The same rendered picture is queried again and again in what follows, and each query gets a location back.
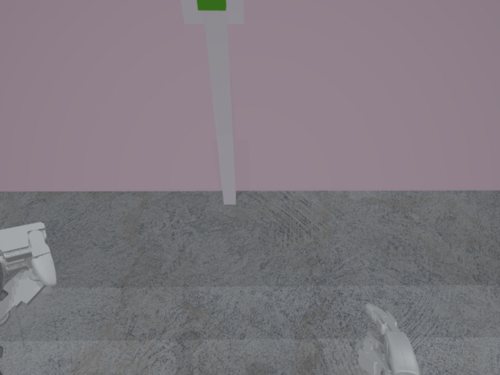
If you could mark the panel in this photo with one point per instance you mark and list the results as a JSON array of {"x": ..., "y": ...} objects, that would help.
[{"x": 219, "y": 67}]

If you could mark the robot left hand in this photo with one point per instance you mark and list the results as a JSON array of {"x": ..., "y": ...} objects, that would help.
[{"x": 23, "y": 248}]

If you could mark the robot right hand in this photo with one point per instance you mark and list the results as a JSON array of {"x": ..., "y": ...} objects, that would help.
[{"x": 394, "y": 353}]

